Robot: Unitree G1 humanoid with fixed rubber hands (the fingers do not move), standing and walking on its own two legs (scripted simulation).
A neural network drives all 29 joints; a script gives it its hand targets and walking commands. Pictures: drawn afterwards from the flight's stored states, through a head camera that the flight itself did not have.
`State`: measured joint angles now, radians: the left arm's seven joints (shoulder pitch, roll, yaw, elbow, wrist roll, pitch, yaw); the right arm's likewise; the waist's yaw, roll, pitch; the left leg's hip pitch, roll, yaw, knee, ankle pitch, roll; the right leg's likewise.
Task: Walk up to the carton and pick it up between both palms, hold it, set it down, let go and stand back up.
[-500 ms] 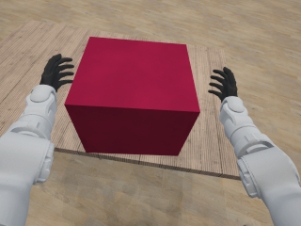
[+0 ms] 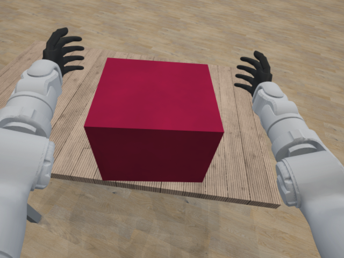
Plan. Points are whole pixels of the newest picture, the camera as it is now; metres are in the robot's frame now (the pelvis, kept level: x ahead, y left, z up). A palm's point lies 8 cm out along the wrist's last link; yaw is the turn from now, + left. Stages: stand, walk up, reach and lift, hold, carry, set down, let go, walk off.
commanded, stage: set down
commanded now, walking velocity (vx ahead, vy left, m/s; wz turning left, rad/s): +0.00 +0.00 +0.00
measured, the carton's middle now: (155, 121) +0.46 +0.02 +0.04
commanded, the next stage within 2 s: none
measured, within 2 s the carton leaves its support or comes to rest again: neither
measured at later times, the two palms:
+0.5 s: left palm (50, 91) +0.43 +0.24 +0.17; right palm (263, 112) +0.39 -0.22 +0.16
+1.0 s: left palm (43, 126) +0.37 +0.25 +0.13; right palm (261, 144) +0.33 -0.21 +0.12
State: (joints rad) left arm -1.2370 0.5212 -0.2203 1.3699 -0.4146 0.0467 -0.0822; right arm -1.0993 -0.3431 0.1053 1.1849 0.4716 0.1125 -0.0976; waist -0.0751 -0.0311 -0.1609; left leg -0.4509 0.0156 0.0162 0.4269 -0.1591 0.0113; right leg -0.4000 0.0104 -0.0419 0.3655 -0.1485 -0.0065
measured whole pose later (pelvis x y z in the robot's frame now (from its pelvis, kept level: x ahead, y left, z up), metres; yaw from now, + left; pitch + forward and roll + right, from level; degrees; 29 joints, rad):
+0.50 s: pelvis +0.01 +0.00 +0.01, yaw -1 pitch +0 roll -1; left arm -0.81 0.51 0.03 0.84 -0.26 0.29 -0.13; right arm -0.70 -0.32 0.08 0.75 0.47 0.21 -0.14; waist -0.05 -0.05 -0.03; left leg -0.18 0.02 0.03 0.35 -0.17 0.01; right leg -0.13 0.02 -0.02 0.27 -0.14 -0.01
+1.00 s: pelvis +0.00 +0.01 +0.01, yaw -1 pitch -5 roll -1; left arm -0.50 0.42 0.12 0.53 -0.22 0.33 -0.11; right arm -0.37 -0.24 -0.03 0.43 0.34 0.25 -0.15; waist -0.02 -0.04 0.01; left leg -0.10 0.01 0.04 0.36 -0.18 0.02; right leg -0.06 0.01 -0.01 0.30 -0.15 0.00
